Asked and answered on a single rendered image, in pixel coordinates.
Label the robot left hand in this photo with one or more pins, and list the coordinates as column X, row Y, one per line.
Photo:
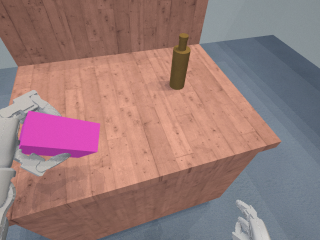
column 10, row 119

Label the robot left forearm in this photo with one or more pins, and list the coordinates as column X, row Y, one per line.
column 7, row 197

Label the robot right hand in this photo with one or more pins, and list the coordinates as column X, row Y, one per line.
column 255, row 229

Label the table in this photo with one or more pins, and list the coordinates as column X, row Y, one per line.
column 160, row 150

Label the sponge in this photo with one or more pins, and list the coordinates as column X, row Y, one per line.
column 51, row 135

